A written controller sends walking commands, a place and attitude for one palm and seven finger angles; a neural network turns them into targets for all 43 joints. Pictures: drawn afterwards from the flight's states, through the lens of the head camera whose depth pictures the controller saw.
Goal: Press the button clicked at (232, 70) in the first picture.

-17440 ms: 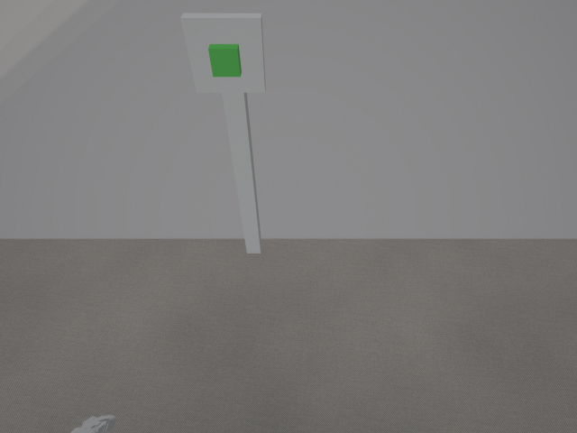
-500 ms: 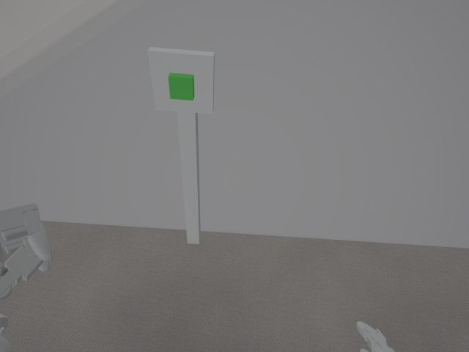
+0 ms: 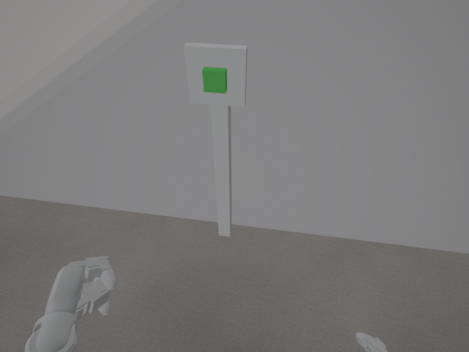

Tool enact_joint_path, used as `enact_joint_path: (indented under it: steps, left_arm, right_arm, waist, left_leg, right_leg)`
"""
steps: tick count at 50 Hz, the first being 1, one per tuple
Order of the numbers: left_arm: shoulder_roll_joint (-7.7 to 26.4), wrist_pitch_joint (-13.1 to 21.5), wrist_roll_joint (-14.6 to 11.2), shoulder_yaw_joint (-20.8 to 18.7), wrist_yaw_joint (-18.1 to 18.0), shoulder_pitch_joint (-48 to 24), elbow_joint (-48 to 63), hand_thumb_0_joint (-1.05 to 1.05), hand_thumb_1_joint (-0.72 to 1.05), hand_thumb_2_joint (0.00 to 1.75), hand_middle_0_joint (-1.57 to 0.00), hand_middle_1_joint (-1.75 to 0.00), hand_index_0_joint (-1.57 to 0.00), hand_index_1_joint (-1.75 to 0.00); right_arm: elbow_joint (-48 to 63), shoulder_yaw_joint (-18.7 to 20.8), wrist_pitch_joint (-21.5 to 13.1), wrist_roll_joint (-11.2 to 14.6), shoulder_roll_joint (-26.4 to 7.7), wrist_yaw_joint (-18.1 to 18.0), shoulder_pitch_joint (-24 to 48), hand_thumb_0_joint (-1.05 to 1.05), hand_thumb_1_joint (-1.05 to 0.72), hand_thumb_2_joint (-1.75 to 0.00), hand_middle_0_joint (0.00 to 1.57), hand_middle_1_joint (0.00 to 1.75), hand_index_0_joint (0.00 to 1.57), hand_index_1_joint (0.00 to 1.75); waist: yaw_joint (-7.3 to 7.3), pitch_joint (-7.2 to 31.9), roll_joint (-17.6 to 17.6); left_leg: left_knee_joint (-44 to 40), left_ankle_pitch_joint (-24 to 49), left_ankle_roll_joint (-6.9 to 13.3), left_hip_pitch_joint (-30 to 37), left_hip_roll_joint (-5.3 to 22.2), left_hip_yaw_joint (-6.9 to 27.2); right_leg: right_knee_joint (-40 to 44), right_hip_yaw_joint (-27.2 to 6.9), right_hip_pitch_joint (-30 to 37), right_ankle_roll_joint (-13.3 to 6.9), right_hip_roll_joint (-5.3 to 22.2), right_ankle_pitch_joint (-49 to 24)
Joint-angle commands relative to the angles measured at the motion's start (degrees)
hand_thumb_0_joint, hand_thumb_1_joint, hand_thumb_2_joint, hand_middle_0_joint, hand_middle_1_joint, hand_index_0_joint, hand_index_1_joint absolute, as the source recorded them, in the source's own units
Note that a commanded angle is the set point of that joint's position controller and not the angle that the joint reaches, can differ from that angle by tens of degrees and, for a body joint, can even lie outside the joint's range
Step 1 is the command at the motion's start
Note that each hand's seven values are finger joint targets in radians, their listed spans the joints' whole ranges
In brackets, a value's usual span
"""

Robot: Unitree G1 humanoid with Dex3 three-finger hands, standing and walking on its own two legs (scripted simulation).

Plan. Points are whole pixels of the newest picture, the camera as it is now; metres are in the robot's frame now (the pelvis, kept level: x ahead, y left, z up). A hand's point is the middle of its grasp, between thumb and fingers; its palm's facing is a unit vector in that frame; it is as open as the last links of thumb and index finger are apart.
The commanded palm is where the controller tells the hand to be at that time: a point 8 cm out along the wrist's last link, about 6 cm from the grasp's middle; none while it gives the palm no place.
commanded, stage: let the arm hang, fingers relaxed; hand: left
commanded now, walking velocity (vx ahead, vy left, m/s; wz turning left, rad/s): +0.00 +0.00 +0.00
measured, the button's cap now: (215, 79) +0.83 +0.08 +0.11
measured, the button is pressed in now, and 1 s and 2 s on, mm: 0 0 0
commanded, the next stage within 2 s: stand and wait in 0.96 s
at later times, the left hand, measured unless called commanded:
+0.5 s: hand out of the picture -0.06 +0.20 -0.15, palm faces +0.03 -0.97 -0.25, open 6.1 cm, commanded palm none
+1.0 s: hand out of the picture +0.07 +0.18 -0.15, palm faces +0.00 -0.98 -0.22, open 7.3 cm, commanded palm none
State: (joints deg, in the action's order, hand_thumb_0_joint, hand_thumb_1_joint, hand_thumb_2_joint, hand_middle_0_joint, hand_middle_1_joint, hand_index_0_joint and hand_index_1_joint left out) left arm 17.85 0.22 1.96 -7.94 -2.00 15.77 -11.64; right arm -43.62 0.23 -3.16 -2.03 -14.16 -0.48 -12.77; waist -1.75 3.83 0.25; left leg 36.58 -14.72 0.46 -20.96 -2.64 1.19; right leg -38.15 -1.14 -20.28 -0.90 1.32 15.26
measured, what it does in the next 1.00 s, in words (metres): stands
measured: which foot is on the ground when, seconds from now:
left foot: down 0.00-1.00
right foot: down 0.00-1.00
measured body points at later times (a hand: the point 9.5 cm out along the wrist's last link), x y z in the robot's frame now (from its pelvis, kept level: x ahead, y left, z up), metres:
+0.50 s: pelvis +0.00 +0.00 +0.02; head +0.02 -0.01 +0.47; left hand -0.06 +0.25 -0.13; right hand -0.03 -0.23 -0.14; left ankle +0.05 +0.12 -0.72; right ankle +0.03 -0.12 -0.72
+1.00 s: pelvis +0.02 +0.00 +0.02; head +0.04 -0.01 +0.47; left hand +0.07 +0.23 -0.13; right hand +0.02 -0.23 -0.14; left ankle +0.05 +0.12 -0.72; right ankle +0.03 -0.12 -0.72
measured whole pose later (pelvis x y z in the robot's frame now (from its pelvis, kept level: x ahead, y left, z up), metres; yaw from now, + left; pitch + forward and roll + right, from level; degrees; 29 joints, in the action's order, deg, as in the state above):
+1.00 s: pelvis +0.02 +0.00 +0.02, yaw -1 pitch -1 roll +0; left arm 9.9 -0.1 0.4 -1.3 -1.4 10.5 -63.2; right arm -63.2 0.8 0.3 -1.4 -9.3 -1.4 -14.6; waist -1.2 -3.1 -1.0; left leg 24.9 -10.9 -0.4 -12.9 -0.1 1.5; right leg -25.1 -1.1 -11.9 -0.5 -0.9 12.0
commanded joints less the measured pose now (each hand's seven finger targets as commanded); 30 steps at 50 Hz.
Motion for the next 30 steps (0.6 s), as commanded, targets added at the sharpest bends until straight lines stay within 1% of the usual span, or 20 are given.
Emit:
enact_joint_path:
  steps: [1, 2, 3, 4, 5, 6, 7, 8, 9, 10, 12, 13, 14, 16, 20, 23, 25, 28, 29, 30]
  left_arm:
    - [6.3, -0.7, 0.0, 3.4, 1.6, -0.4, -15.1, 0.00, 0.90, 0.90, -1.01, -1.18, -1.01, -1.18]
    - [5.2, -0.9, -0.2, 4.0, 1.4, -2.3, -18.7, 0.00, 0.90, 0.90, -0.97, -1.14, -0.97, -1.14]
    - [4.7, -1.1, -0.3, 4.5, 1.3, -3.7, -22.2, 0.00, 0.90, 0.90, -0.93, -1.10, -0.93, -1.10]
    - [3.5, -1.0, -0.5, 4.9, 1.3, -3.8, -25.5, 0.00, 0.90, 0.90, -0.90, -1.06, -0.90, -1.06]
    - [2.7, -0.9, -0.7, 5.2, 1.2, -3.4, -28.3, 0.00, 0.90, 0.90, -0.86, -1.02, -0.86, -1.02]
    - [2.0, -0.8, -1.0, 5.4, 1.2, -1.7, -31.1, 0.00, 0.90, 0.90, -0.82, -0.98, -0.82, -0.98]
    - [1.5, -0.6, -1.2, 5.2, 1.0, 0.5, -33.9, 0.00, 0.90, 0.90, -0.79, -0.94, -0.79, -0.94]
    - [1.3, -0.5, -1.2, 4.9, 0.9, 2.3, -36.2, 0.00, 0.90, 0.90, -0.75, -0.90, -0.75, -0.90]
    - [1.2, -0.4, -1.2, 5.0, 1.0, 3.5, -38.4, 0.00, 0.90, 0.90, -0.71, -0.86, -0.71, -0.86]
    - [0.8, -0.3, -1.2, 5.2, 1.1, 4.0, -40.2, 0.00, 0.90, 0.90, -0.68, -0.82, -0.68, -0.82]
    - [0.5, -0.1, -1.3, 5.6, 1.1, 4.0, -43.1, 0.00, 0.90, 0.90, -0.60, -0.74, -0.60, -0.74]
    - [0.5, -0.1, -1.2, 5.7, 1.0, 3.6, -44.2, 0.00, 0.90, 0.90, -0.57, -0.70, -0.57, -0.70]
    - [0.5, -0.1, -1.3, 5.8, 1.0, 3.7, -45.2, 0.00, 0.90, 0.90, -0.53, -0.66, -0.53, -0.66]
    - [0.4, 0.0, -1.4, 6.1, 0.8, 4.4, -47.3, 0.00, 0.90, 0.90, -0.46, -0.58, -0.46, -0.58]
    - [0.2, -0.1, -1.3, 6.1, 0.6, 4.9, -49.9, 0.00, 0.90, 0.90, -0.31, -0.42, -0.31, -0.42]
    - [0.0, -0.3, -1.3, 6.1, 0.4, 5.2, -51.3, 0.00, 0.90, 0.90, -0.20, -0.30, -0.20, -0.30]
    - [-0.2, -0.3, -1.3, 6.0, 0.4, 4.9, -51.6, 0.00, 0.90, 0.90, -0.20, -0.30, -0.20, -0.30]
    - [-0.1, -0.2, -1.2, 5.8, 0.3, 4.3, -51.6, 0.00, 0.90, 0.90, -0.20, -0.30, -0.20, -0.30]
    - [-0.4, -0.3, -1.2, 5.7, 0.3, 3.8, -51.6, 0.00, 0.90, 0.90, -0.20, -0.30, -0.20, -0.30]
    - [-0.3, -0.2, -1.2, 5.6, 0.3, 3.5, -51.4, 0.00, 0.90, 0.90, -0.20, -0.30, -0.20, -0.30]
  right_arm:
    - [1.6, 2.3, 2.5, 0.8, -3.8, 0.5, -2.8, 0.00, -0.90, -0.90, 0.20, 0.30, 0.20, 0.30]
    - [0.2, 2.0, 3.6, 0.2, -3.3, 0.4, -2.3, 0.00, -0.90, -0.90, 0.20, 0.30, 0.20, 0.30]
    - [-1.1, 2.0, 4.0, 0.2, -3.5, 0.5, -3.3, 0.00, -0.90, -0.90, 0.20, 0.30, 0.20, 0.30]
    - [-2.8, 1.6, 4.0, 0.2, -3.2, 0.5, -3.8, 0.00, -0.90, -0.90, 0.20, 0.30, 0.20, 0.30]
    - [-4.1, 1.3, 3.6, 0.2, -3.2, 0.4, -4.1, 0.00, -0.90, -0.90, 0.20, 0.30, 0.20, 0.30]
    - [-5.1, 1.1, 3.1, 0.2, -3.5, 0.2, -3.4, 0.00, -0.90, -0.90, 0.20, 0.30, 0.20, 0.30]
    - [-6.0, 1.0, 2.9, 0.1, -3.5, -0.1, -3.0, 0.00, -0.90, -0.90, 0.20, 0.30, 0.20, 0.30]
    - [-6.3, 1.2, 2.9, 0.2, -3.8, -0.4, -2.5, 0.00, -0.90, -0.90, 0.20, 0.30, 0.20, 0.30]
    - [-7.1, 1.1, 2.9, 0.4, -3.2, -0.5, -2.7, 0.00, -0.90, -0.90, 0.20, 0.30, 0.20, 0.30]
    - [-8.0, 1.4, 2.9, 0.5, -3.0, -0.7, -3.5, 0.00, -0.90, -0.90, 0.20, 0.30, 0.20, 0.30]
    - [-10.1, 1.5, 3.0, 0.8, -2.7, -0.8, -5.5, 0.00, -0.90, -0.90, 0.20, 0.30, 0.20, 0.30]
    - [-10.8, 1.6, 3.2, 0.9, -2.7, -0.9, -5.8, 0.00, -0.90, -0.90, 0.20, 0.30, 0.20, 0.30]
    - [-11.9, 1.5, 3.3, 0.9, -2.3, -0.9, -6.7, 0.00, -0.90, -0.90, 0.20, 0.30, 0.20, 0.30]
    - [-13.5, 1.6, 3.4, 1.0, -2.1, -1.0, -8.2, 0.00, -0.90, -0.90, 0.20, 0.30, 0.20, 0.30]
    - [-15.7, 1.6, 3.7, 1.0, -1.8, -1.1, -9.4, 0.00, -0.90, -0.90, 0.20, 0.30, 0.20, 0.30]
    - [-16.6, 1.7, 3.8, 1.1, -1.5, -1.1, -9.5, 0.00, -0.90, -0.90, 0.20, 0.30, 0.20, 0.30]
    - [-17.1, 1.7, 3.7, 0.9, -1.3, -1.1, -9.6, 0.00, -0.90, -0.90, 0.20, 0.30, 0.20, 0.30]
    - [-17.3, 1.9, 3.8, 0.9, -1.2, -1.1, -9.2, 0.00, -0.90, -0.90, 0.20, 0.30, 0.20, 0.30]
    - [-17.5, 1.8, 3.8, 0.8, -0.9, -1.1, -9.0, 0.00, -0.90, -0.90, 0.20, 0.30, 0.20, 0.30]
    - [-17.5, 1.8, 3.7, 0.7, -0.7, -1.0, -9.2, 0.00, -0.90, -0.90, 0.20, 0.30, 0.20, 0.30]
  waist:
    - [-0.75, -5.1, 3.8]
    - [-0.54, -8.8, 7.7]
    - [-1.08, -10.1, 9.2]
    - [-0.93, -10.4, 6.4]
    - [-0.61, -9.6, -0.2]
    - [0.45, -8.3, -7.9]
    - [1.58, -6.5, -12.2]
    - [2.62, -4.8, -14.1]
    - [2.87, -2.9, -12.3]
    - [2.80, -1.8, -8.2]
    - [2.12, -2.2, -4.2]
    - [1.85, -4.4, -3.0]
    - [1.62, -5.5, -2.7]
    - [1.33, -4.9, -1.4]
    - [1.30, -7.5, -0.8]
    - [1.50, -8.4, 0.0]
    - [1.43, -9.0, -0.5]
    - [1.53, -9.7, 0.6]
    - [1.38, -10.4, -0.3]
    - [1.43, -9.5, -0.1]
  left_leg:
    - [-1.2, -5.4, 0.2, 5.0, 1.7, 0.3]
    - [-1.1, -3.2, 0.6, 5.6, 2.2, 0.8]
    - [-2.4, -1.5, 0.8, 6.3, 3.1, 1.4]
    - [-4.9, -0.3, 0.9, 6.8, 3.9, 2.4]
    - [-9.0, 0.7, 1.1, 6.1, 5.1, 4.4]
    - [-13.3, -0.1, 1.6, 3.9, 6.7, 6.7]
    - [-15.9, -1.2, 2.1, 1.7, 8.1, 8.4]
    - [-17.5, -2.4, 2.5, 0.1, 8.8, 9.3]
    - [-17.9, -3.5, 2.5, 0.3, 8.5, 8.7]
    - [-17.4, -4.1, 2.3, 1.4, 8.0, 7.9]
    - [-16.6, -3.6, 2.0, 4.1, 7.2, 6.3]
    - [-16.4, -3.9, 1.9, 4.0, 7.0, 5.9]
    - [-16.5, -4.1, 1.9, 4.4, 6.7, 5.7]
    - [-16.0, -2.3, 1.9, 6.7, 6.7, 5.2]
    - [-16.6, -3.8, 1.9, 6.1, 6.8, 5.1]
    - [-16.7, -4.2, 2.0, 5.8, 6.7, 5.1]
    - [-16.9, -4.3, 2.0, 5.7, 6.5, 5.2]
    - [-16.4, -4.2, 1.8, 5.4, 6.3, 4.7]
    - [-16.7, -4.4, 1.8, 5.0, 6.2, 4.7]
    - [-16.7, -3.6, 1.8, 5.4, 6.3, 4.8]
  right_leg:
    - [19.3, -12.5, -5.5, -5.2, 11.1, 8.4]
    - [21.1, -11.4, -9.2, -4.3, 7.9, 15.0]
    - [21.1, -8.9, -9.8, -3.6, 6.1, 16.5]
    - [20.1, -8.1, -9.3, -3.2, 5.0, 15.3]
    - [17.8, -6.9, -6.6, -2.5, 3.3, 12.1]
    - [15.2, -5.6, -2.1, -1.8, 1.8, 7.5]
    - [13.3, -4.0, 3.0, -1.6, 0.9, 3.0]
    - [12.8, -2.8, 7.3, -1.5, 0.6, 0.9]
    - [13.0, -2.7, 9.6, -1.5, 0.7, -0.5]
    - [14.0, -3.1, 10.3, -1.7, 1.0, -1.0]
    - [16.1, -3.8, 8.6, -2.0, 1.9, -0.1]
    - [17.3, -3.9, 7.0, -2.2, 2.0, 1.5]
    - [18.2, -4.4, 5.8, -2.3, 2.3, 3.0]
    - [18.8, -4.5, 5.0, -2.4, 2.6, 3.2]
    - [19.3, -4.1, 3.5, -2.4, 2.6, 6.0]
    - [19.5, -3.8, 3.3, -2.3, 2.6, 7.1]
    - [19.5, -4.2, 2.8, -2.4, 2.7, 7.7]
    - [20.0, -4.3, 2.5, -2.4, 2.7, 8.5]
    - [20.0, -4.5, 2.0, -2.4, 2.8, 8.8]
    - [19.6, -4.5, 2.7, -2.4, 2.8, 7.9]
